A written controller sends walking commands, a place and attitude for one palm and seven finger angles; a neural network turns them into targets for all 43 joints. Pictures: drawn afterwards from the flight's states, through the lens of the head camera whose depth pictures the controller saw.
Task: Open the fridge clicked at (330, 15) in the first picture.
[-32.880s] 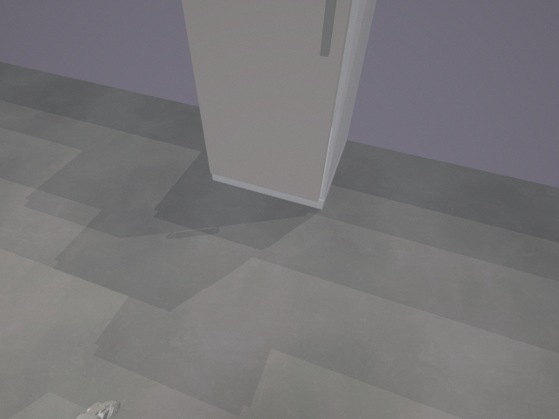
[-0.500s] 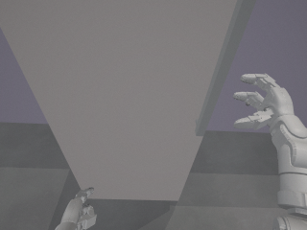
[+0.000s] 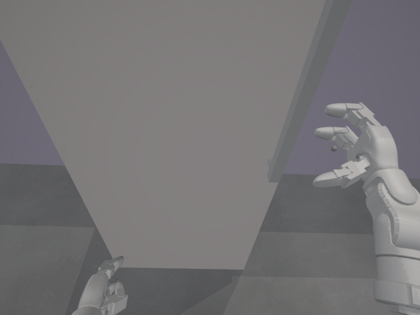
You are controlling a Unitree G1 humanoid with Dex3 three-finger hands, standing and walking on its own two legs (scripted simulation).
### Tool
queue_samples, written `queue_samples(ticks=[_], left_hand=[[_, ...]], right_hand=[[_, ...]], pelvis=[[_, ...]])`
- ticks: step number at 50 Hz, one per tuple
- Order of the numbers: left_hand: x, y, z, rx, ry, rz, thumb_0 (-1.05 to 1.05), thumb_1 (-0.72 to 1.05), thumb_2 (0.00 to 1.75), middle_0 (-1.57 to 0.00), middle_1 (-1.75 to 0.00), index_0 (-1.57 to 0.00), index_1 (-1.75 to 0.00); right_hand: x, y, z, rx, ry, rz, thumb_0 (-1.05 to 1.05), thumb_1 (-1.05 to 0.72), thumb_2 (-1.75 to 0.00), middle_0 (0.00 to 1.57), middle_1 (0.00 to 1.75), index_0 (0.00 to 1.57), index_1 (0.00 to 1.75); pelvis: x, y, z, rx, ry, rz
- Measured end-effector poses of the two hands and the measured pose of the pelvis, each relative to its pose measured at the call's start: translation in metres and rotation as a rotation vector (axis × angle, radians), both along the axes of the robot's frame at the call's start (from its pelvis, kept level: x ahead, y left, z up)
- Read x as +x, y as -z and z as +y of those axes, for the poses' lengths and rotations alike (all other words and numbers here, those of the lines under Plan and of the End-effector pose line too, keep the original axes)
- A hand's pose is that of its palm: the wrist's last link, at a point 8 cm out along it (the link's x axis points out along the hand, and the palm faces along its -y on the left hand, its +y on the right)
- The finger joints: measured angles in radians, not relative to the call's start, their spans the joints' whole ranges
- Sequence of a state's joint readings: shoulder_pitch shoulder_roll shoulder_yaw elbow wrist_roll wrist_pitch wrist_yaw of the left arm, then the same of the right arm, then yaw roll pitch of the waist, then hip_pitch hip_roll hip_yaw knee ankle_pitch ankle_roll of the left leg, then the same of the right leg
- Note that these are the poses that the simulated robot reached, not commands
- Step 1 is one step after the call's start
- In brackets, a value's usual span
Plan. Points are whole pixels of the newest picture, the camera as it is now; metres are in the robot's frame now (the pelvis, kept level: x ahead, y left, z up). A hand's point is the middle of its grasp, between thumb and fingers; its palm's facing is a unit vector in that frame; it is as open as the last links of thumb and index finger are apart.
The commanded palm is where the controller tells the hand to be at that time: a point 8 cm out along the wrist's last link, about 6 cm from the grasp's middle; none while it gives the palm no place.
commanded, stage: move the hooked fingers beside the handle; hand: right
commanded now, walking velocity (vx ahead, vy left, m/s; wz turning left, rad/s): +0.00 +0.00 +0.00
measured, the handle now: (297, 98) +0.45 -0.13 +0.23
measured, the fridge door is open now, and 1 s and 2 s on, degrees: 0 0 0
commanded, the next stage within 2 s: feel for the door with the fingertips in 0.22 s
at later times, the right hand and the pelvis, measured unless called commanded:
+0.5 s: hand (335, 133) +0.37 -0.18 +0.22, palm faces +0.00 +1.00 -0.06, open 14.0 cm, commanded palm +0.33 -0.22 +0.20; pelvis +0.00 +0.01 +0.00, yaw +0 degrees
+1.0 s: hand (317, 131) +0.37 -0.15 +0.21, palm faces -0.04 +1.00 -0.03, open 14.0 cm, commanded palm +0.35 -0.21 +0.20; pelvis +0.00 +0.01 +0.00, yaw -1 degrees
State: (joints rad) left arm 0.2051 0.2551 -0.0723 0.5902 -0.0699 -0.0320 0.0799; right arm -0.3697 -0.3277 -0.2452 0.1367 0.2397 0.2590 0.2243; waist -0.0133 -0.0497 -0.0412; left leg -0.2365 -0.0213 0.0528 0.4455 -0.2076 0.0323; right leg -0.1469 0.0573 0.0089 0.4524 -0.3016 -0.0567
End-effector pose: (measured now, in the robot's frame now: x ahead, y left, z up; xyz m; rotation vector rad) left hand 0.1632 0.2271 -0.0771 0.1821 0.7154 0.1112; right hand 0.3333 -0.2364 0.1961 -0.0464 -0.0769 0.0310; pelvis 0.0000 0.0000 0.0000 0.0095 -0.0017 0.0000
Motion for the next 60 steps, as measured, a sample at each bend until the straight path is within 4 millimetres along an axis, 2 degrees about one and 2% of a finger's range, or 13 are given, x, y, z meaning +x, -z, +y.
queue_samples(ticks=[3, 5, 9, 13, 17, 22, 25, 28, 33, 40, 46, 53, 60], left_hand=[[0.001, -0.001, -0.001, 0.004, 0.008, 0.0, 0.01, 0.91, 0.9, -0.2, -0.3, -0.2, -0.3], [0.002, -0.001, -0.001, 0.001, 0.009, 0.005, 0.01, 0.91, 0.9, -0.2, -0.3, -0.2, -0.3], [0.0, 0.003, 0.003, -0.012, 0.0, 0.02, 0.01, 0.91, 0.9, -0.2, -0.3, -0.21, -0.3], [-0.005, 0.006, 0.008, -0.01, -0.01, 0.031, 0.01, 0.91, 0.9, -0.2, -0.3, -0.21, -0.3], [-0.006, 0.005, 0.01, 0.005, -0.008, 0.026, 0.01, 0.91, 0.9, -0.2, -0.3, -0.2, -0.3], [-0.001, 0.002, 0.009, -0.001, -0.005, 0.014, 0.02, 0.91, 0.9, -0.2, -0.3, -0.2, -0.3], [0.003, 0.002, 0.008, -0.018, -0.002, 0.007, 0.01, 0.91, 0.9, -0.2, -0.3, -0.2, -0.3], [0.006, 0.003, 0.007, -0.032, 0.002, 0.0, 0.01, 0.91, 0.9, -0.2, -0.3, -0.2, -0.3], [0.011, 0.001, 0.002, -0.026, 0.021, -0.01, 0.01, 0.91, 0.9, -0.2, -0.3, -0.2, -0.3], [0.015, -0.004, -0.002, -0.013, 0.037, -0.016, 0.01, 0.91, 0.9, -0.2, -0.3, -0.2, -0.3], [0.01, 0.001, 0.0, -0.014, 0.026, 0.009, 0.01, 0.91, 0.9, -0.2, -0.3, -0.21, -0.3], [-0.003, 0.007, 0.006, -0.016, -0.004, 0.045, 0.01, 0.91, 0.9, -0.2, -0.3, -0.21, -0.3], [-0.013, 0.009, 0.012, 0.002, -0.027, 0.075, 0.01, 0.91, 0.9, -0.2, -0.3, -0.2, -0.3]], right_hand=[[0.0, -0.022, -0.001, 0.005, 0.005, -0.091, -0.01, 0.5, -0.3, 0.3, 1.2, 0.3, 1.2], [0.005, -0.029, -0.007, 0.004, 0.025, -0.074, -0.01, 0.5, -0.3, 0.3, 1.2, 0.3, 1.2], [0.017, -0.009, -0.018, -0.01, 0.057, 0.097, -0.01, 0.5, -0.3, 0.3, 1.2, 0.3, 1.2], [0.014, 0.015, -0.009, -0.025, 0.027, 0.151, -0.01, 0.5, -0.3, 0.3, 1.2, 0.3, 1.2], [0.003, -0.001, 0.009, -0.004, -0.022, -0.008, -0.01, 0.5, -0.3, 0.3, 1.2, 0.3, 1.2], [0.008, -0.028, 0.005, 0.009, 0.009, -0.077, -0.01, 0.5, -0.3, 0.3, 1.2, 0.3, 1.2], [0.013, -0.022, 0.002, -0.009, 0.03, 0.018, -0.01, 0.5, -0.3, 0.3, 1.2, 0.3, 1.2], [0.01, -0.007, 0.01, -0.024, 0.012, 0.089, -0.01, 0.5, -0.3, 0.3, 1.2, 0.3, 1.2], [-0.002, 0.0, 0.033, 0.018, -0.03, 0.042, -0.01, 0.5, -0.3, 0.3, 1.2, 0.29, 1.2], [0.003, -0.008, 0.024, -0.003, 0.055, 0.013, -0.01, 0.5, -0.3, 0.3, 1.2, 0.29, 1.2], [0.017, -0.019, 0.025, -0.009, 0.015, 0.03, -0.01, 0.5, -0.3, 0.3, 1.2, 0.29, 1.2], [0.024, -0.009, 0.03, 0.021, -0.006, 0.058, -0.01, 0.5, -0.3, 0.3, 1.2, 0.3, 1.2], [0.027, -0.005, 0.022, 0.01, 0.036, 0.045, -0.01, 0.5, -0.3, 0.3, 1.2, 0.3, 1.2]], pelvis=[[0.002, 0.0, 0.002, 0.002, 0.005, -0.01], [0.001, 0.0, 0.004, 0.003, 0.008, -0.013], [-0.002, 0.0, 0.005, 0.003, 0.01, 0.001], [-0.003, 0.001, 0.005, 0.0, 0.005, 0.015], [0.002, 0.0, 0.005, -0.001, 0.002, 0.005], [0.004, 0.0, 0.009, 0.001, 0.005, -0.011], [0.001, 0.0, 0.008, 0.001, 0.006, -0.008], [0.0, 0.0, 0.007, 0.0, 0.005, -0.002], [0.0, 0.001, 0.007, -0.004, 0.007, -0.006], [-0.003, 0.0, 0.011, -0.002, 0.012, -0.023], [-0.003, 0.0, 0.009, -0.002, 0.016, -0.013], [-0.001, 0.0, 0.008, -0.003, 0.004, -0.001], [0.0, 0.0, 0.008, -0.003, 0.001, -0.004]])
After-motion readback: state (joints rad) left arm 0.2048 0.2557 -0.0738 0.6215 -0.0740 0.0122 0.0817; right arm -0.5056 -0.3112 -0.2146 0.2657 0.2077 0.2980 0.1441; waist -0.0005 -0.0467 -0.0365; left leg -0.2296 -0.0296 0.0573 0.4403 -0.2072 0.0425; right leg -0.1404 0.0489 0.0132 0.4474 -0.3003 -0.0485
